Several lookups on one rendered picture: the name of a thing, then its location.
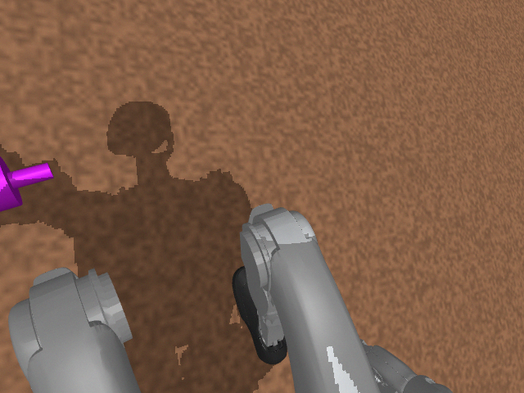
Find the bottle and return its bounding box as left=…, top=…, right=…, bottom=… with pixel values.
left=0, top=156, right=54, bottom=212

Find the right robot hand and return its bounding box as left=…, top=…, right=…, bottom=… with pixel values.
left=360, top=339, right=417, bottom=393

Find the right robot foot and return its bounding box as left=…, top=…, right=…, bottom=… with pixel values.
left=233, top=266, right=287, bottom=364

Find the right robot arm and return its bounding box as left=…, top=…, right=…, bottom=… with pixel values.
left=403, top=375, right=453, bottom=393

